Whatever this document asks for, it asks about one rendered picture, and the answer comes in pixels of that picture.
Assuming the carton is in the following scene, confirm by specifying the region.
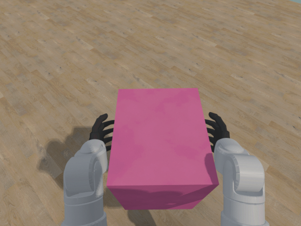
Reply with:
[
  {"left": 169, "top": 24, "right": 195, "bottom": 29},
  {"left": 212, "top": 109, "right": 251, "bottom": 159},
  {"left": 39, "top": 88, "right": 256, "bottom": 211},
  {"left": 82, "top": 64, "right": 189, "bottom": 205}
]
[{"left": 106, "top": 88, "right": 219, "bottom": 210}]

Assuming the right robot hand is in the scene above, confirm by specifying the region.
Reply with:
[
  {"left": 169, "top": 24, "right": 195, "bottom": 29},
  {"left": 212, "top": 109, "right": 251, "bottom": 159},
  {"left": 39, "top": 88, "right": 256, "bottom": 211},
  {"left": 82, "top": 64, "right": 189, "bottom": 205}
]
[{"left": 205, "top": 112, "right": 230, "bottom": 153}]

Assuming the robot right forearm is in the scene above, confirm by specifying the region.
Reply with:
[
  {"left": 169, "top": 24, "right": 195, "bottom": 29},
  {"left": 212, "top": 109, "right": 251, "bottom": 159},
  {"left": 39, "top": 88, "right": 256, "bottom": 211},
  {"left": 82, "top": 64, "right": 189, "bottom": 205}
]
[{"left": 214, "top": 138, "right": 269, "bottom": 226}]

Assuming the left robot hand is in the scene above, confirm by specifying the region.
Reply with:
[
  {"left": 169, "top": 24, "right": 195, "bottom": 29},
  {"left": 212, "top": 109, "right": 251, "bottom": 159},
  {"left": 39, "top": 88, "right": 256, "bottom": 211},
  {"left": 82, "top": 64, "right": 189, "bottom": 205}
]
[{"left": 89, "top": 113, "right": 115, "bottom": 151}]

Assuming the robot left forearm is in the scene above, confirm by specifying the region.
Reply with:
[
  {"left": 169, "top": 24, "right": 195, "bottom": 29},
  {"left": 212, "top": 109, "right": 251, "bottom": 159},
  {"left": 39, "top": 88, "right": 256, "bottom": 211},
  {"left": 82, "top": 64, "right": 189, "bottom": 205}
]
[{"left": 61, "top": 139, "right": 108, "bottom": 226}]

